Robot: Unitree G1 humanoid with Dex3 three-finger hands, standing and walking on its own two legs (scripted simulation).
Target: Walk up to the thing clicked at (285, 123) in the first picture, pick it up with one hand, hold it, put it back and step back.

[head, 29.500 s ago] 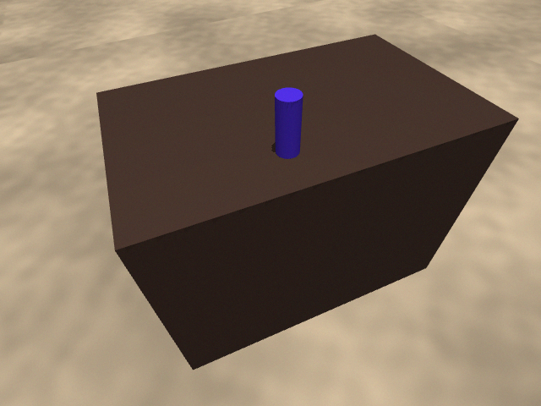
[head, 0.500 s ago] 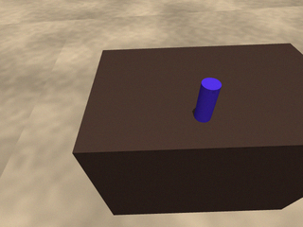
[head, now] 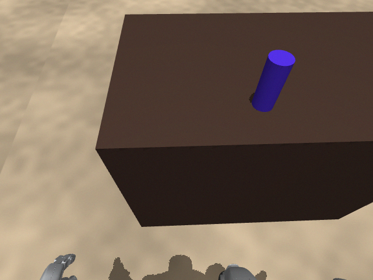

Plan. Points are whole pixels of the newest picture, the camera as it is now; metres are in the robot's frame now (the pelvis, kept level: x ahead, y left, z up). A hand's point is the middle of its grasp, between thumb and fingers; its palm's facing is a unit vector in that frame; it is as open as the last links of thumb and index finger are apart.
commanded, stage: step back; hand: right
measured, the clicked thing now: (271, 83) +0.56 -0.20 +0.07
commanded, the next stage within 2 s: none
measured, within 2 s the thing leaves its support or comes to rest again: neither
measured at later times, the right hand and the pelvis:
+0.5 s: hand out of the picture +0.00 -0.28 -0.15, palm faces +0.07 +0.93 -0.36, open 7.4 cm; pelvis -0.09 -0.01 +0.01, yaw -6 degrees
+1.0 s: hand out of the picture -0.13 -0.27 -0.11, palm faces -0.01 +0.89 -0.45, open 7.4 cm; pelvis -0.22 +0.01 +0.02, yaw -4 degrees
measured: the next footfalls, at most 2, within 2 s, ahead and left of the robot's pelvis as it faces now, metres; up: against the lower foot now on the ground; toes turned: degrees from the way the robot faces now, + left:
right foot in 0.40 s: -0.05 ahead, -0.12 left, +0.00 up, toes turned -1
left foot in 0.76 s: -0.12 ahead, +0.12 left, +0.00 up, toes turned -4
